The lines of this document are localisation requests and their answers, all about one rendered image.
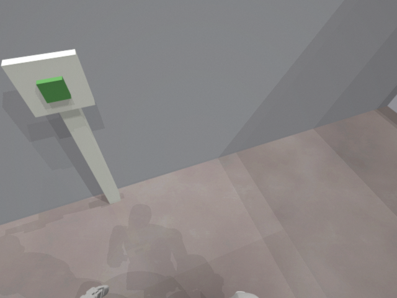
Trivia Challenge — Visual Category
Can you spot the button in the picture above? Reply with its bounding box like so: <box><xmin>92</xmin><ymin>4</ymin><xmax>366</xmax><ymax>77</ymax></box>
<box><xmin>36</xmin><ymin>76</ymin><xmax>71</xmax><ymax>103</ymax></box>

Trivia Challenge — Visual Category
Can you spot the panel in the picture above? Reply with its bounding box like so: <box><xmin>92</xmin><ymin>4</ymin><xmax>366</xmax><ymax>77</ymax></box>
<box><xmin>1</xmin><ymin>49</ymin><xmax>121</xmax><ymax>204</ymax></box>

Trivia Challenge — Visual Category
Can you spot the robot left hand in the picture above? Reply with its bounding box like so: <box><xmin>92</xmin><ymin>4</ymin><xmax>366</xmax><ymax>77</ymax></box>
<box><xmin>80</xmin><ymin>285</ymin><xmax>109</xmax><ymax>298</ymax></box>

